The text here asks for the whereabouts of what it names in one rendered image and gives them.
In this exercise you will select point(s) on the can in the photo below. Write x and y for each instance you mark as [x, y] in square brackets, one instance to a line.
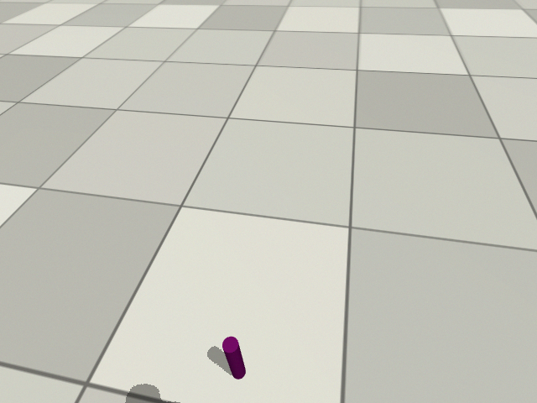
[234, 357]

